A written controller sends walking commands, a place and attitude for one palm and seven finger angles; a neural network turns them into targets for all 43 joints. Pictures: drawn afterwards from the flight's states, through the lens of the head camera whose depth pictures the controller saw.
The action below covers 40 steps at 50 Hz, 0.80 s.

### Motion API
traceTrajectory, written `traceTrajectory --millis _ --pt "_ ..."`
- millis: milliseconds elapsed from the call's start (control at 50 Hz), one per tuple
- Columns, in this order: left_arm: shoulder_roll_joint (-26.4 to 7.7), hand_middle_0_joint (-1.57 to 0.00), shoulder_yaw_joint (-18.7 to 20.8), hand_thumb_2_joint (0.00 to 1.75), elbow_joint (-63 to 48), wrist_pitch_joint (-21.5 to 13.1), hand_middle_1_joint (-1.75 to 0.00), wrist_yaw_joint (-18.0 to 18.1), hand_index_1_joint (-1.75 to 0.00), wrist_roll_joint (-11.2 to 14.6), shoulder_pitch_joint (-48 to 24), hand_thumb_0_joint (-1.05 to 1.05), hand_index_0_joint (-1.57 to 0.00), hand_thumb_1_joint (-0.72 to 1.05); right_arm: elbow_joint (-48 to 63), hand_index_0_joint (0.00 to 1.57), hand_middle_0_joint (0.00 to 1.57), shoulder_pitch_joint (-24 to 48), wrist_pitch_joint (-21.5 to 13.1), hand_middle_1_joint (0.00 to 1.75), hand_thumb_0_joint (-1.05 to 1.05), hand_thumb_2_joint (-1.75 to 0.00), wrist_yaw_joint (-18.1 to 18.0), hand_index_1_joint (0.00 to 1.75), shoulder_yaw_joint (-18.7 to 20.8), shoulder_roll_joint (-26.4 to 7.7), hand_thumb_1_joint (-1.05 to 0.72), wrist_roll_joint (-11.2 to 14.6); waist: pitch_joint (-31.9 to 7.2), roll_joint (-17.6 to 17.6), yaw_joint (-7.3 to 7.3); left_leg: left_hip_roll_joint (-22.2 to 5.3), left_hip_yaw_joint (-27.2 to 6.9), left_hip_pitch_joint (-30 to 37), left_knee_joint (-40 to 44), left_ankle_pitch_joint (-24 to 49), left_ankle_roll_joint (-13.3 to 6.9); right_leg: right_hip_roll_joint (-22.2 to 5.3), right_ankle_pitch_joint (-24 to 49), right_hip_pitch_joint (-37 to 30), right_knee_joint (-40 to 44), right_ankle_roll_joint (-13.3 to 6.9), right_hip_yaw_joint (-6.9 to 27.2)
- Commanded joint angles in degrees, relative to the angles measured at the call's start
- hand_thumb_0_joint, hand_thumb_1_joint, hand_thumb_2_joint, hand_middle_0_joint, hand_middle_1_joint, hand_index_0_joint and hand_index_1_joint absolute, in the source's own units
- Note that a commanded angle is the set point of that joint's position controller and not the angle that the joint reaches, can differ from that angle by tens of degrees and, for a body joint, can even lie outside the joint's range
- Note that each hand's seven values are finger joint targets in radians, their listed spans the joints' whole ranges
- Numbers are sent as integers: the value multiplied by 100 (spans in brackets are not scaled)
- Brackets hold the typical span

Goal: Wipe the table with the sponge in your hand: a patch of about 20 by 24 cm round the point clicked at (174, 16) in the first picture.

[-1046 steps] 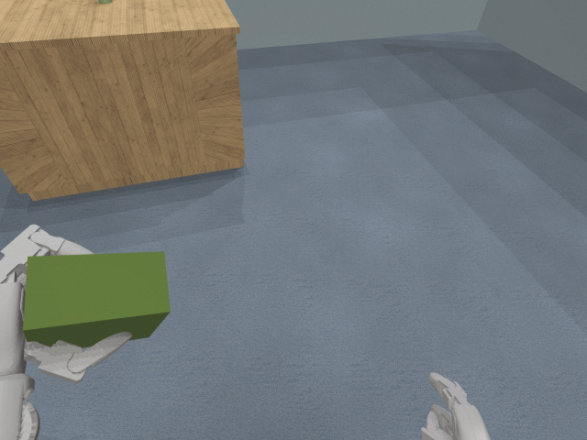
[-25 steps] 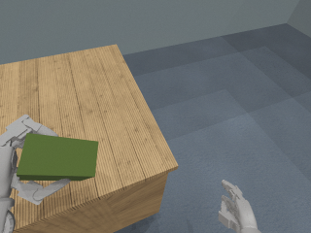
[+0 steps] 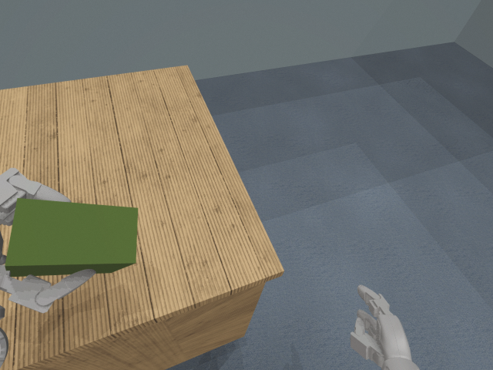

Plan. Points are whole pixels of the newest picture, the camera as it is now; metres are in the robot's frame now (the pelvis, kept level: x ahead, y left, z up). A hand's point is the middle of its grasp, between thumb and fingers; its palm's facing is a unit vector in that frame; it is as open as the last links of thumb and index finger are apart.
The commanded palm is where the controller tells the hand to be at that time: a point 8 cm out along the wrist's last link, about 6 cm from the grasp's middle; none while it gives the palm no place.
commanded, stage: come to a stop and stand still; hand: left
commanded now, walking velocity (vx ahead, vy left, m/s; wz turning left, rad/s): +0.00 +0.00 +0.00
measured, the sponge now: (90, 242) +0.24 +0.22 +0.12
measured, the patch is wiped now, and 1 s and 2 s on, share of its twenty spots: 0.00 0.00 0.00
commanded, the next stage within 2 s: look again from close up in 0.08 s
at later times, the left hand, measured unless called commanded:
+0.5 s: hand (35, 249) +0.21 +0.26 +0.15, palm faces +0.38 -0.83 -0.40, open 10.6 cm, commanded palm +0.15 +0.29 +0.18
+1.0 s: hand (48, 279) +0.18 +0.23 +0.15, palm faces +0.38 -0.66 -0.65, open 10.6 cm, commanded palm +0.15 +0.27 +0.19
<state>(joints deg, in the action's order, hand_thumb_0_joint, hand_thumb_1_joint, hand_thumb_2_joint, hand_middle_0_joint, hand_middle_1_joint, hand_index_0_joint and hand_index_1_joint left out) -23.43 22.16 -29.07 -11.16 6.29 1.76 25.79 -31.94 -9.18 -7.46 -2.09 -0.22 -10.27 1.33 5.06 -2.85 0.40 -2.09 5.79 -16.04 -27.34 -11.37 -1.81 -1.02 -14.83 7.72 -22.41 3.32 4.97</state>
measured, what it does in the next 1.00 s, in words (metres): shifts its weight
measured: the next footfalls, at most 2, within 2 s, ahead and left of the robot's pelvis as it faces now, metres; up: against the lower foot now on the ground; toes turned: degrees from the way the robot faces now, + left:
none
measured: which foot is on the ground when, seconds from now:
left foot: down 0.00-1.00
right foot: down 0.00-1.00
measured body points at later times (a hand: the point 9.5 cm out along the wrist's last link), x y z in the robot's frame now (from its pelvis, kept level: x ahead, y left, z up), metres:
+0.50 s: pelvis +0.00 +0.00 +0.00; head +0.03 +0.03 +0.45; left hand +0.19 +0.30 +0.18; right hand +0.18 -0.22 -0.07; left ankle +0.04 +0.10 -0.74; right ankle -0.03 -0.17 -0.74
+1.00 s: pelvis -0.04 -0.05 -0.01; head -0.03 -0.05 +0.44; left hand +0.16 +0.27 +0.18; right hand +0.19 -0.24 -0.09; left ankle +0.04 +0.10 -0.74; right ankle -0.03 -0.16 -0.74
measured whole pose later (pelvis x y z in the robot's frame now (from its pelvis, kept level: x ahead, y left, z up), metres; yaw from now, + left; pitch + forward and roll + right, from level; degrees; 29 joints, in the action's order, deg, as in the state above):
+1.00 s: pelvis -0.04 -0.05 -0.01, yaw +6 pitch -2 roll -1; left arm -30.0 14.8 -17.5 -3.3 3.6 -8.7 12.3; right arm -37.1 -7.2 -5.5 -2.2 -1.6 -12.1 -0.8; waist 2.7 1.7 3.7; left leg -2.2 -1.3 -20.4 -31.8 -9.5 1.1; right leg -0.3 -18.8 12.4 -33.5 -0.4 -3.5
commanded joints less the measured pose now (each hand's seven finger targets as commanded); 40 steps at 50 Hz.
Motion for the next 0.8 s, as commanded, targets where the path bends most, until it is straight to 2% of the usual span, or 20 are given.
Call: traceTrajectory --millis 0,100,160,180,260,380,440,540,560,580,600,620,640,660,680,700,720,740,760,780 --pt "-666 -120 501 130 -1336 -344 -160 127 -160 109 -354 0 -120 10 808 20 20 304 -284 30 0 -90 -53 30 325 -810 -90 27 -1179 869 62 -385 -351 1021 512 656 16 -63 1374 160 156 -338 -166" --pt "-614 -120 379 130 -1273 -271 -160 145 -160 61 -555 0 -120 10 777 20 20 291 -286 30 0 -90 -68 30 331 -822 -90 29 -1145 564 64 -415 -395 1015 529 520 -4 -88 1320 152 184 -315 -176" --pt "-774 -120 517 130 -1332 -260 -160 195 -160 30 -638 0 -120 10 746 20 20 368 -261 30 0 -90 -98 30 303 -790 -90 24 -1145 602 71 -402 -418 1026 535 461 1 -127 1295 143 199 -323 -169" --pt "-659 -120 423 130 -1333 -273 -160 173 -160 44 -642 0 -120 10 742 20 20 305 -250 30 0 -90 -88 30 310 -816 -90 9 -1140 602 69 -384 -412 986 529 455 -10 -105 1300 123 214 -332 -169" --pt "-832 -120 605 130 -1422 -288 -160 202 -160 38 -608 0 -120 10 761 20 20 383 -238 30 0 -90 -96 30 297 -773 -90 24 -1135 683 76 -384 -453 950 539 399 5 -140 1242 73 221 -348 -167" --pt "-680 -120 532 130 -1307 -310 -160 163 -160 72 -298 0 -120 10 753 20 20 301 -201 30 0 -90 -69 30 296 -786 -90 13 -1097 760 70 -414 -447 835 577 217 -14 -123 1130 64 257 -340 -237" --pt "-701 -120 544 130 -1352 -323 -160 150 -160 66 -286 0 -120 10 780 20 20 300 -214 30 0 -90 -61 30 322 -781 -90 43 -1140 727 61 -441 -475 909 547 347 -20 -137 1225 64 210 -349 -217" --pt "-692 -120 491 130 -1357 -329 -160 156 -160 49 -415 0 -120 10 784 20 20 301 -233 30 0 -90 -80 30 314 -789 -90 44 -1027 789 52 -488 -533 774 680 11 -25 -121 981 74 178 -334 -278" --pt "-5286 -120 2278 130 -2626 -1141 -160 245 -160 -226 -5484 0 -120 10 1382 20 20 -350 -105 30 0 -90 -549 30 -464 -1177 -90 183 -758 2409 -85 -344 -671 -308 1083 -1521 -179 284 -81 -920 -527 2 -567" --pt "-2344 -120 1509 130 355 -22 -160 -13 -160 -936 -3942 0 -120 10 439 20 20 136 -476 30 0 -90 -290 30 189 -752 -90 -476 -1526 1967 332 -78 -865 1385 387 725 435 377 789 830 -1240 -511 -823" --pt "-1265 -120 213 130 391 127 -160 -128 -160 -678 -2961 0 -120 10 480 20 20 213 -529 30 0 -90 59 30 131 -817 -90 -389 -1447 1408 37 -116 -1033 1329 405 2073 721 423 541 1147 -920 -440 -1032" --pt "-1623 -120 763 130 280 286 -160 -163 -160 -648 -2693 0 -120 10 324 20 20 -132 -399 30 0 -90 102 30 371 -1214 -90 -350 -2186 1220 128 -322 -1143 2014 244 2422 657 426 754 1316 -928 -374 -882" --pt "-878 -120 247 130 190 529 -160 -395 -160 -197 -2550 0 -120 10 472 20 20 219 -402 30 0 -90 94 30 356 -1094 -90 -254 -2498 1112 352 -157 -944 2105 192 2070 575 319 694 1174 -835 -410 -881" --pt "-802 -120 262 130 595 869 -160 -525 -160 69 -1842 0 -120 10 443 20 20 369 -374 30 0 -90 79 30 337 -1115 -90 -137 -2244 1027 447 -112 -805 1887 223 1424 527 329 734 1000 -662 -435 -938" --pt "-764 -120 60 130 123 1004 -160 -659 -160 190 -1892 0 -120 10 467 20 20 605 -397 30 0 -90 122 30 283 -1140 -90 -83 -2005 948 509 -14 -613 1530 254 784 396 221 879 796 -462 -454 -1008" --pt "-904 -120 -23 130 97 1166 -160 -723 -160 137 -1743 0 -120 10 458 20 20 692 -371 30 0 -90 138 30 227 -1105 -90 -31 -1591 948 512 48 -564 1203 322 351 313 210 817 759 -404 -467 -1014" --pt "-1039 -120 -156 130 -8 1275 -160 -727 -160 -130 -1743 0 -120 10 504 20 20 762 -323 30 0 -90 162 30 170 -1113 -90 -25 -1289 974 456 72 -568 939 392 77 260 205 711 841 -390 -472 -1019" --pt "-1064 -120 -348 130 -146 1332 -160 -681 -160 -482 -1836 0 -120 10 580 20 20 806 -267 30 0 -90 182 30 111 -1065 -90 -56 -1027 985 380 87 -576 767 384 123 208 211 697 931 -405 -493 -1036" --pt "-1422 -120 -145 130 -331 1386 -160 -555 -160 -823 -1911 0 -120 10 624 20 20 860 -159 30 0 -90 173 30 106 -1086 -90 -43 -1067 918 347 58 -550 732 380 52 190 266 586 956 -469 -496 -1050" --pt "-1599 -120 -73 130 -457 1313 -160 -478 -160 -1140 -1934 0 -120 10 691 20 20 868 -89 30 0 -90 174 30 103 -1067 -90 -140 -977 750 276 52 -610 530 399 -39 184 265 431 1019 -469 -493 -1068"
